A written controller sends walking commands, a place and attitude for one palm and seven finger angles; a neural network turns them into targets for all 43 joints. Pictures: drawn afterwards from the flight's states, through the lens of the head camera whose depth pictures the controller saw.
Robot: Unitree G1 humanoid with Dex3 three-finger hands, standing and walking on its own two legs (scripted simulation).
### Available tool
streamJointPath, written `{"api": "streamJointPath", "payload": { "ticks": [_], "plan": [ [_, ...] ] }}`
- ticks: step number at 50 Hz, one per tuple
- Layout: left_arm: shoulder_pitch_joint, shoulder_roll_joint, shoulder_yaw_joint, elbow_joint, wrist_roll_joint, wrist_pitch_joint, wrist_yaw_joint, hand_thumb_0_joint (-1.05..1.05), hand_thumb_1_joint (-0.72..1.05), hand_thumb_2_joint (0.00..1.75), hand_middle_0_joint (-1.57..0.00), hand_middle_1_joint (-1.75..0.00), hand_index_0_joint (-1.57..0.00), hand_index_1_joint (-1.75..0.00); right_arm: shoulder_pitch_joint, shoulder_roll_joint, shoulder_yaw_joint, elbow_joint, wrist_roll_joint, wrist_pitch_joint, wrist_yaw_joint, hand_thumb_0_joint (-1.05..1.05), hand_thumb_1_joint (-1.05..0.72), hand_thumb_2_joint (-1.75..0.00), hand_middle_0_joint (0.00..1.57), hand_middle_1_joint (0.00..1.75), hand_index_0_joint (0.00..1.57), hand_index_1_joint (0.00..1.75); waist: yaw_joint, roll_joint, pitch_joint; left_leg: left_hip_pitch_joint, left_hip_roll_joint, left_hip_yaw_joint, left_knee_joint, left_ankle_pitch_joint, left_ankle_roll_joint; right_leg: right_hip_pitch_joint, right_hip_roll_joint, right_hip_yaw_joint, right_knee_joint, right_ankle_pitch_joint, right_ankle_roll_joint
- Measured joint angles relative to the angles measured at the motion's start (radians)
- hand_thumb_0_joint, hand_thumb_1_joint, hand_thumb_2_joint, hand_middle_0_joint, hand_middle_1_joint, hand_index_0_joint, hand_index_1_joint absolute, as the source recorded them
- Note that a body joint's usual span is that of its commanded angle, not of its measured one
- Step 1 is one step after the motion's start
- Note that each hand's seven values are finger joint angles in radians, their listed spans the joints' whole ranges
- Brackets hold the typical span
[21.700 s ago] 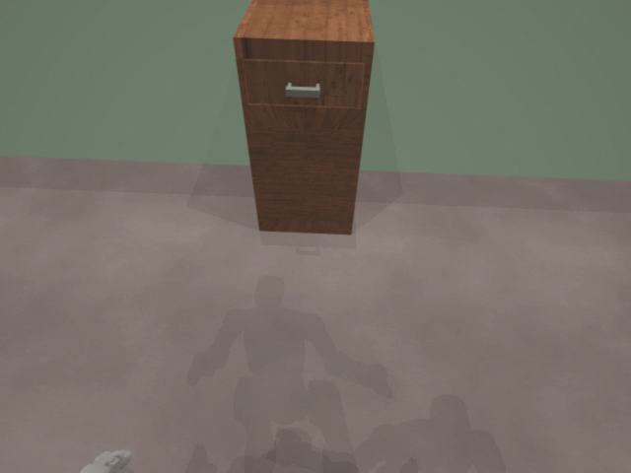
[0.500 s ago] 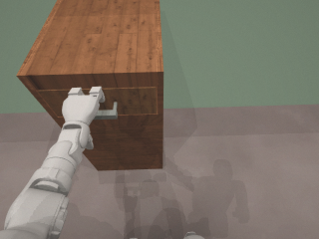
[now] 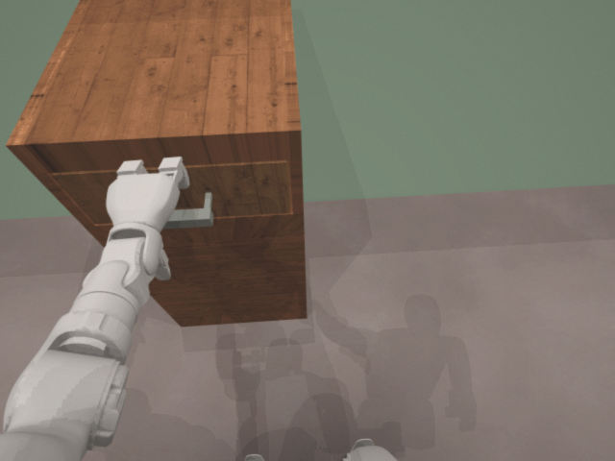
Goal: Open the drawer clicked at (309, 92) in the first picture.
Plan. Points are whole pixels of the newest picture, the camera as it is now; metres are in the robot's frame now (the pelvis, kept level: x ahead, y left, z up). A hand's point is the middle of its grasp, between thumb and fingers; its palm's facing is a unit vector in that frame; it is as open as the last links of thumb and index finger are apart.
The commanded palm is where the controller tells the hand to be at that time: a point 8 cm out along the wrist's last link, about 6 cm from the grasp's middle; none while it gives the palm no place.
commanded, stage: lower the fingers behind the handle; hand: left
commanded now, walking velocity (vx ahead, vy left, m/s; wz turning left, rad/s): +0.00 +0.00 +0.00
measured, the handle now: (181, 209) +0.51 +0.20 -0.05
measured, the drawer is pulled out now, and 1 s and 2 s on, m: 0.00 0.00 0.00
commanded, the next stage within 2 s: close the thumb around the handle in 1.56 s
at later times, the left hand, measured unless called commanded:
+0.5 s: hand (166, 232) +0.45 +0.21 -0.03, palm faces -0.05 +0.00 -1.00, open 13.8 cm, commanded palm +0.43 +0.20 +0.03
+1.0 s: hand (176, 238) +0.45 +0.20 -0.04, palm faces -0.01 +0.01 -1.00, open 13.9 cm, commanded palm +0.42 +0.20 -0.01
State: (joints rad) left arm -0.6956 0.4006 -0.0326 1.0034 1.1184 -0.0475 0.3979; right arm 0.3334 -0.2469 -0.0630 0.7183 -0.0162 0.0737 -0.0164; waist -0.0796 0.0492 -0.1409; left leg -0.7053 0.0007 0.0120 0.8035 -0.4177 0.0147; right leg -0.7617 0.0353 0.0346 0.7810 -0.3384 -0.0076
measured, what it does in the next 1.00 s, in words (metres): stands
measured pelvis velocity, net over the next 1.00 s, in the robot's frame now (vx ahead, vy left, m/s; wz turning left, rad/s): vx -0.02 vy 0.00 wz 0.01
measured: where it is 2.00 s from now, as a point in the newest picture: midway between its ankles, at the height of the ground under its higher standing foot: outside the picture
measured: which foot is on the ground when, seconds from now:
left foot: down 0.00-1.00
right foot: down 0.00-1.00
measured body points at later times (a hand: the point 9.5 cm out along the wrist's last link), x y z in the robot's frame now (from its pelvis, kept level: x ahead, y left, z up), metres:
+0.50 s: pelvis +0.00 +0.01 -0.02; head +0.10 +0.00 +0.42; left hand +0.45 +0.21 +0.03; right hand +0.04 -0.26 -0.16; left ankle -0.03 +0.11 -0.70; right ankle +0.01 -0.12 -0.70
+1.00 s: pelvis -0.02 +0.00 -0.03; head +0.10 +0.00 +0.40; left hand +0.44 +0.20 +0.01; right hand +0.03 -0.27 -0.17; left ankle -0.03 +0.11 -0.70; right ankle +0.01 -0.12 -0.70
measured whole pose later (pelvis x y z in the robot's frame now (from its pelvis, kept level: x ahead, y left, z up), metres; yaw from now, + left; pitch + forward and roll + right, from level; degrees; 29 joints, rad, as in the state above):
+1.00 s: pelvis -0.02 +0.00 -0.03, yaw +1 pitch +23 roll -1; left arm -0.78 0.37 -0.06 1.10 1.15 0.02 0.51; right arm 0.28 -0.24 -0.06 0.75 -0.04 0.05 0.00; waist -0.10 0.05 -0.18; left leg -0.94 0.00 -0.01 1.01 -0.48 0.02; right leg -0.99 0.03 0.01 0.97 -0.40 -0.01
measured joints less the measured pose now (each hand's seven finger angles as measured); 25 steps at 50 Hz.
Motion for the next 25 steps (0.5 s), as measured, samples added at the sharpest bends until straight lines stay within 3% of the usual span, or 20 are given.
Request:
{"api": "streamJointPath", "payload": {
  "ticks": [6,14,20,25],
  "plan": [
    [-0.002,-0.009,-0.036,0.01,-0.001,-0.008,0.016,-0.01,-0.49,0.31,-0.32,-1.2,-0.31,-1.2,-0.007,-0.002,-0.01,0.018,-0.001,-0.01,0.006,0.01,-0.9,-0.9,0.2,0.3,0.2,0.3,0.01,-0.004,-0.006,-0.021,-0.004,-0.016,0.024,-0.009,0.0,-0.011,-0.005,-0.016,0.014,-0.009,0.0],
    [-0.034,-0.029,-0.032,0.029,0.022,-0.019,0.05,-0.01,-0.49,0.3,-0.32,-1.2,-0.32,-1.2,-0.042,0.001,-0.007,0.014,-0.014,-0.024,0.01,0.01,-0.9,-0.9,0.2,0.3,0.2,0.3,-0.007,-0.011,-0.015,-0.087,-0.007,-0.021,0.078,-0.026,0.003,-0.072,-0.008,-0.022,0.06,-0.024,0.003],
    [-0.045,-0.035,-0.011,0.042,0.028,0.02,0.083,0.0,-0.49,0.31,-0.32,-1.2,-0.31,-1.2,-0.048,0.006,-0.004,0.013,-0.023,-0.016,0.022,0.0,-0.9,-0.9,0.2,0.3,0.2,0.3,-0.009,-0.001,-0.027,-0.123,-0.005,-0.012,0.112,-0.043,0.006,-0.111,-0.004,-0.014,0.093,-0.037,0.006],
    [-0.034,-0.041,-0.024,0.063,0.012,0.059,0.065,0.0,-0.49,0.31,-0.32,-1.2,-0.31,-1.2,-0.035,0.013,0.001,0.014,-0.017,-0.006,0.025,0.0,-0.9,-0.9,0.2,0.3,0.2,0.3,-0.003,0.007,-0.025,-0.12,-0.005,-0.007,0.112,-0.045,0.008,-0.11,-0.004,-0.009,0.095,-0.038,0.008]
  ]
}}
